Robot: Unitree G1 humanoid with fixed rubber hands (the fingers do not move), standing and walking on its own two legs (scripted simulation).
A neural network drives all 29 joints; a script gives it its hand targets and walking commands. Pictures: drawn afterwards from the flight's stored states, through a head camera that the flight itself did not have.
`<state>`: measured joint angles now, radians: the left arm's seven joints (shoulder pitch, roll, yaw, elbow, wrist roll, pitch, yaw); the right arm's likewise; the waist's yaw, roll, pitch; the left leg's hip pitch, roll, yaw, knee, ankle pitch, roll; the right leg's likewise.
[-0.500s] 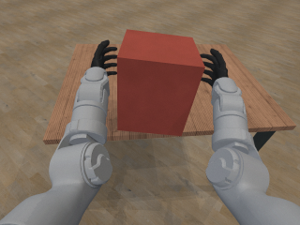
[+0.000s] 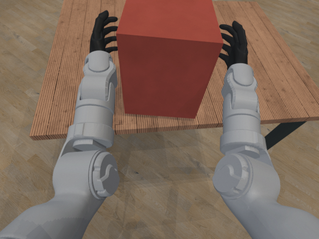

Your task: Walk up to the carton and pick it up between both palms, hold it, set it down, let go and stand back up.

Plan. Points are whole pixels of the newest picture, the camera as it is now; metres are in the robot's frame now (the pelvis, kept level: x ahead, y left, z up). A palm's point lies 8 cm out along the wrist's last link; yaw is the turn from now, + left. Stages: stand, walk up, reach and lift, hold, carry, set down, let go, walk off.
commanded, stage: set down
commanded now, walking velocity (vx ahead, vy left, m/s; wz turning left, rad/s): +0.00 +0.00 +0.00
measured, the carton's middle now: (164, 60) +0.57 -0.04 +0.09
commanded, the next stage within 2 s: none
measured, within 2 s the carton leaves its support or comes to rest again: neither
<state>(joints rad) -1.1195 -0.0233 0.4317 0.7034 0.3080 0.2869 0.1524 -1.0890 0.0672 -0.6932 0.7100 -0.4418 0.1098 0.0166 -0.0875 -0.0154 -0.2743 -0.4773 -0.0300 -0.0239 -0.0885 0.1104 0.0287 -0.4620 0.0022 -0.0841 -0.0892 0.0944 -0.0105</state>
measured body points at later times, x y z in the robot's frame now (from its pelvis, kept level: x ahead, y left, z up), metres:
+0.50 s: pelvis +0.02 +0.00 +0.00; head +0.08 +0.01 +0.44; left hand +0.52 +0.11 +0.17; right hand +0.49 -0.19 +0.17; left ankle -0.01 +0.10 -0.74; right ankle -0.01 -0.11 -0.74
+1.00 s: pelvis +0.02 +0.00 +0.00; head +0.09 +0.02 +0.45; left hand +0.53 +0.11 +0.17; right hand +0.49 -0.19 +0.17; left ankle -0.01 +0.10 -0.74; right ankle -0.01 -0.11 -0.74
